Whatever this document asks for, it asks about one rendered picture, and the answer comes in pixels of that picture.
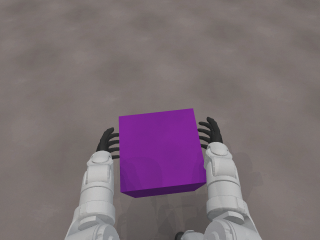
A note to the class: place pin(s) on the robot left forearm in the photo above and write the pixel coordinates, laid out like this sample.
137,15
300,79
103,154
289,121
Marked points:
96,195

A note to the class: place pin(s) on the right robot shin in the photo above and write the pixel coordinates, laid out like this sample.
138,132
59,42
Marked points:
188,231

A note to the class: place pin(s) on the robot right upper arm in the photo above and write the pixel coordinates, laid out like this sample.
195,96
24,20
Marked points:
222,229

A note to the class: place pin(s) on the robot right forearm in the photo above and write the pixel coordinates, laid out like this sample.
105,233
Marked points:
225,199

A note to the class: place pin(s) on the robot right hand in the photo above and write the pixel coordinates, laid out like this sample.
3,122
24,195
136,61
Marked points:
214,132

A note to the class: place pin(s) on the robot left upper arm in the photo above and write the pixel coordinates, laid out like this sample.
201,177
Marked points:
101,231

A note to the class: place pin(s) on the carton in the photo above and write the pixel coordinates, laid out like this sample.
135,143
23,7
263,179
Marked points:
160,153

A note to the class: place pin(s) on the robot left hand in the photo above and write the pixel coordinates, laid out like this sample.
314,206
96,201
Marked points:
105,143

